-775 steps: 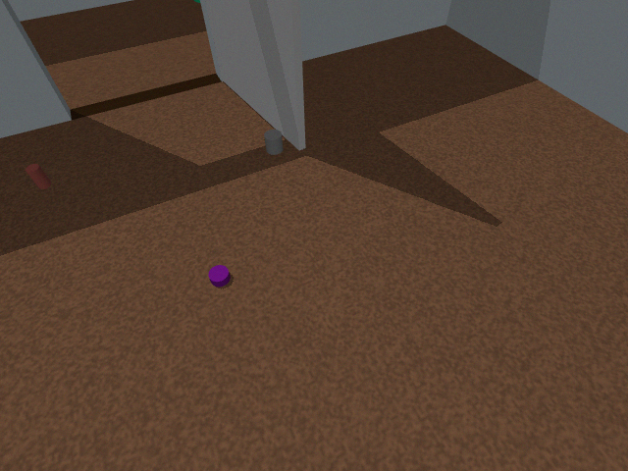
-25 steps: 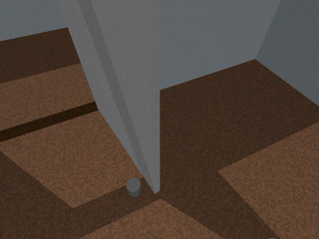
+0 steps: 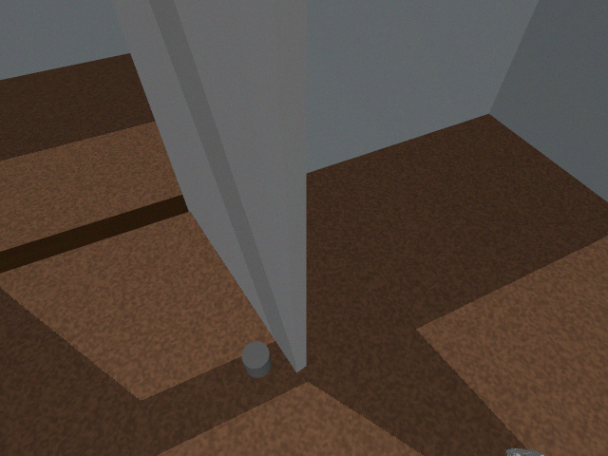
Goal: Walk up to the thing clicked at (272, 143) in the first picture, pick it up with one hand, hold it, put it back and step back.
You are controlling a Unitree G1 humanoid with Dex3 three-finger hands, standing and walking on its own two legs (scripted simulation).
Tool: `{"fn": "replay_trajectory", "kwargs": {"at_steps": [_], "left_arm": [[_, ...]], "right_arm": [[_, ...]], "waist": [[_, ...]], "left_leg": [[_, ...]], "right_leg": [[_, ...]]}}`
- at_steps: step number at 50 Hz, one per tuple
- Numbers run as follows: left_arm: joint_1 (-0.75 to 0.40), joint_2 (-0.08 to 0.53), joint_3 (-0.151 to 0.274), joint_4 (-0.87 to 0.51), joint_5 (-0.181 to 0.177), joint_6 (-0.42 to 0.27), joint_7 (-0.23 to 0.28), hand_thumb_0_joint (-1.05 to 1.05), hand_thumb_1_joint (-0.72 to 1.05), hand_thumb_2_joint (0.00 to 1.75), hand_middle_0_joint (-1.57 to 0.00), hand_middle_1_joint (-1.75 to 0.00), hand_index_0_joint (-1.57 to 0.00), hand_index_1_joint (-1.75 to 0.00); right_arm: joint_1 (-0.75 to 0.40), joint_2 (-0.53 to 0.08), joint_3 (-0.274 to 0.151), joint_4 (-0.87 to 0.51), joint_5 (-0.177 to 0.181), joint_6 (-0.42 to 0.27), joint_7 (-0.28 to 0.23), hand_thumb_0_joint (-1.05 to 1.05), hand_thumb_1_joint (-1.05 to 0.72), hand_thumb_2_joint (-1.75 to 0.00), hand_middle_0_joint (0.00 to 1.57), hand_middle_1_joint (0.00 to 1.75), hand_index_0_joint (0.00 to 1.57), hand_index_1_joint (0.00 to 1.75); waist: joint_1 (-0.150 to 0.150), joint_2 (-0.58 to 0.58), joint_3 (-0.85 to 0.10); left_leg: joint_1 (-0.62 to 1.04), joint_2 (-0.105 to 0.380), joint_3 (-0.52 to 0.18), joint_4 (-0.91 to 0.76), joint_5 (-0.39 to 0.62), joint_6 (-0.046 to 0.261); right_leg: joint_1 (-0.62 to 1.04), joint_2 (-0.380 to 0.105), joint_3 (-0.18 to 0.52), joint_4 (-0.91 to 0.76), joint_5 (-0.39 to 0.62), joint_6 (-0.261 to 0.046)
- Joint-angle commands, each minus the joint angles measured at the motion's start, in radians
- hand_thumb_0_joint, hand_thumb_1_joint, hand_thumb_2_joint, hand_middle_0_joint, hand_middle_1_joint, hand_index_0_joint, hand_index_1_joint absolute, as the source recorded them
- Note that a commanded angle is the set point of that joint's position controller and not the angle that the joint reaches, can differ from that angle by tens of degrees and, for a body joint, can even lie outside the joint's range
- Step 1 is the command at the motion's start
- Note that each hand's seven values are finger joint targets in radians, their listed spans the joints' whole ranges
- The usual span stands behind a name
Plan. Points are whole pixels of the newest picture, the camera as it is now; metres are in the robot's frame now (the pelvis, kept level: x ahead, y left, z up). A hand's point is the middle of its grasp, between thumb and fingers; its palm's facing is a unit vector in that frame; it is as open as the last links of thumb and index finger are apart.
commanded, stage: stand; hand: left
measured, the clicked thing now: (257, 359) +0.50 +0.16 -0.74
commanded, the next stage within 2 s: walk up in 0.16 s
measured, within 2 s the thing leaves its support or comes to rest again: neither
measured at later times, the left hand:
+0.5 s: hand out of the picture +0.08 +0.24 -0.16, palm faces +0.00 -0.94 -0.35, open 7.4 cm
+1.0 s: hand out of the picture +0.11 +0.23 -0.16, palm faces +0.00 -0.94 -0.33, open 7.4 cm
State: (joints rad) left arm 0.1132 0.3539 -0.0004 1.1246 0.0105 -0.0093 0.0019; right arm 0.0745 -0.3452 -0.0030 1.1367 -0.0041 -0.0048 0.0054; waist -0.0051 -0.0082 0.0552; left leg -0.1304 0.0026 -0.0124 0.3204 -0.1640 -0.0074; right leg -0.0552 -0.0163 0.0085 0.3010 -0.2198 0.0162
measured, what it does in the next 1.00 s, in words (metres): stands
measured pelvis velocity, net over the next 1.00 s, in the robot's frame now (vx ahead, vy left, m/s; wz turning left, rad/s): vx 0.01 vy -0.03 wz -0.02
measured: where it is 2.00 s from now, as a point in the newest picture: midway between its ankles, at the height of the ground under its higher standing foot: outside the picture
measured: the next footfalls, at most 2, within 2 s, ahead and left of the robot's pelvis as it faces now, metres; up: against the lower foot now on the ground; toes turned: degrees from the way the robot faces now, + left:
none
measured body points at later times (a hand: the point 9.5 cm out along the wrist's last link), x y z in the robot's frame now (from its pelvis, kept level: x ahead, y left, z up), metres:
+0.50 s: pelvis +0.01 -0.02 -0.01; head +0.02 -0.02 +0.44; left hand +0.08 +0.29 -0.14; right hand +0.08 -0.33 -0.13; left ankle +0.01 +0.12 -0.75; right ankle -0.03 -0.13 -0.75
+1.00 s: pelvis +0.01 -0.03 -0.01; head +0.03 -0.02 +0.44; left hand +0.11 +0.28 -0.14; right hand +0.09 -0.33 -0.13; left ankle +0.01 +0.12 -0.75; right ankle -0.03 -0.13 -0.75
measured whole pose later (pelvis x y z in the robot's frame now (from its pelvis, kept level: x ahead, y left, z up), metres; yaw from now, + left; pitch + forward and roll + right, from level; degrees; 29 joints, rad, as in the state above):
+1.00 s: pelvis +0.01 -0.03 -0.01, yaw -1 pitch -3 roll +0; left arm 0.10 0.35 0.05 1.04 0.01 0.03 -0.01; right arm 0.13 -0.35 -0.02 1.04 -0.01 -0.01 -0.02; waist 0.00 -0.01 0.08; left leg -0.12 0.05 -0.01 0.42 -0.24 -0.04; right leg -0.06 0.03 0.01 0.41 -0.30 -0.03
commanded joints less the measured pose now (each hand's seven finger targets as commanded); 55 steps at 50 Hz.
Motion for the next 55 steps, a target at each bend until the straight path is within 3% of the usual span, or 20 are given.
{"fn": "replay_trajectory", "kwargs": {"at_steps": [1,7,8,10,13,17,20,33,34,36,41,55], "left_arm": [[-0.021,0.214,0.041,-0.058,-0.004,-0.022,0.011,0.0,0.9,0.9,-0.2,-0.3,-0.2,-0.3],[-0.016,0.213,0.041,-0.059,0.0,-0.022,0.011,0.0,0.9,0.9,-0.2,-0.3,-0.2,-0.3],[-0.001,0.23,0.069,-0.078,0.008,-0.013,0.0,0.0,0.9,0.9,-0.2,-0.3,-0.2,-0.3],[-0.018,0.219,0.074,-0.085,0.011,-0.005,-0.005,0.0,0.9,0.9,-0.2,-0.3,-0.2,-0.3],[0.003,0.198,0.074,-0.095,0.011,0.001,-0.011,0.0,0.9,0.9,-0.2,-0.3,-0.2,-0.3],[0.015,0.222,0.087,-0.107,0.011,-0.004,-0.013,0.0,0.9,0.9,-0.2,-0.3,-0.2,-0.3],[0.018,0.23,0.092,-0.125,0.007,-0.004,-0.011,0.0,0.9,0.9,-0.2,-0.3,-0.2,-0.3],[0.012,0.229,0.099,-0.182,-0.002,0.01,-0.006,0.0,0.9,0.9,-0.2,-0.3,-0.2,-0.3],[-0.01,0.22,0.095,-0.168,-0.001,0.013,-0.003,0.0,0.9,0.9,-0.2,-0.3,-0.2,-0.3],[0.009,0.226,0.097,-0.16,-0.005,0.015,0.0,0.0,0.9,0.9,-0.2,-0.3,-0.2,-0.3],[-0.014,0.225,0.095,-0.159,-0.004,0.016,-0.001,0.0,0.9,0.9,-0.2,-0.3,-0.2,-0.3],[-0.043,0.214,0.096,-0.138,0.001,0.014,-0.008,0.0,0.9,0.9,-0.2,-0.3,-0.2,-0.3]], "right_arm": [[-0.027,-0.218,-0.036,-0.051,-0.002,-0.025,-0.014,0.0,-0.9,-0.9,0.2,0.3,0.2,0.3],[-0.035,-0.223,-0.041,-0.057,0.0,-0.026,-0.015,0.0,-0.9,-0.9,0.2,0.3,0.2,0.3],[0.012,-0.232,-0.054,-0.071,-0.01,-0.04,-0.016,0.0,-0.9,-0.9,0.2,0.3,0.2,0.3],[0.028,-0.249,-0.064,-0.072,-0.014,-0.044,-0.019,0.0,-0.9,-0.9,0.2,0.3,0.2,0.3],[0.013,-0.245,-0.065,-0.099,-0.016,-0.045,-0.022,0.0,-0.9,-0.9,0.2,0.3,0.2,0.3],[0.023,-0.223,-0.062,-0.126,-0.013,-0.047,-0.023,0.0,-0.9,-0.9,0.2,0.3,0.2,0.3],[0.039,-0.219,-0.062,-0.141,-0.014,-0.046,-0.023,0.0,-0.9,-0.9,0.2,0.3,0.2,0.3],[0.079,-0.235,-0.074,-0.179,-0.011,-0.039,-0.034,0.0,-0.9,-0.9,0.2,0.3,0.2,0.3],[0.063,-0.224,-0.067,-0.172,-0.008,-0.038,-0.038,0.0,-0.9,-0.9,0.2,0.3,0.2,0.3],[0.046,-0.228,-0.069,-0.176,-0.008,-0.033,-0.04,0.0,-0.9,-0.9,0.2,0.3,0.2,0.3],[0.044,-0.22,-0.066,-0.165,-0.007,-0.029,-0.041,0.0,-0.9,-0.9,0.2,0.3,0.2,0.3],[0.032,-0.224,-0.057,-0.14,-0.012,-0.038,-0.038,0.0,-0.9,-0.9,0.2,0.3,0.2,0.3]], "waist": [[0.003,0.021,-0.094],[0.004,0.016,-0.105],[0.0,-0.019,-0.142],[-0.007,0.016,-0.113],[0.008,0.058,-0.044],[0.012,0.016,-0.035],[0.009,-0.009,-0.058],[0.006,0.006,-0.059],[0.004,0.009,-0.051],[0.014,0.002,-0.061],[0.008,-0.001,-0.088],[0.006,-0.004,-0.064]], "left_leg": [[0.053,0.121,-0.082,-0.034,0.192,0.025],[0.071,0.127,-0.085,-0.025,0.217,0.029],[0.109,0.115,-0.075,-0.019,0.165,0.044],[0.093,0.137,-0.108,-0.028,0.105,0.063],[0.028,0.154,-0.143,-0.04,0.015,0.083],[-0.007,0.107,-0.081,0.027,0.119,0.058],[0.014,0.082,-0.045,0.069,0.141,0.046],[0.047,0.106,-0.051,0.139,0.26,0.075],[0.037,0.124,-0.057,0.118,0.336,0.062],[0.046,0.11,-0.039,0.141,0.345,0.059],[0.059,0.105,-0.027,0.114,0.265,0.05],[0.055,0.116,-0.04,0.049,0.204,0.05]], "right_leg": [[-0.027,-0.115,0.069,-0.043,0.175,-0.028],[-0.025,-0.119,0.071,-0.04,0.198,-0.031],[-0.021,-0.074,0.045,-0.006,0.133,-0.046],[-0.061,-0.065,0.039,0.026,0.066,-0.049],[-0.097,-0.057,0.052,0.034,0.019,-0.053],[-0.043,-0.078,0.086,0.014,0.144,-0.067],[-0.035,-0.084,0.091,0.027,0.189,-0.073],[-0.071,-0.065,0.079,0.123,0.281,-0.085],[-0.061,-0.079,0.081,0.105,0.354,-0.076],[-0.042,-0.076,0.078,0.096,0.406,-0.07],[-0.025,-0.085,0.091,0.071,0.342,-0.077],[-0.038,-0.075,0.091,0.018,0.231,-0.069]]}}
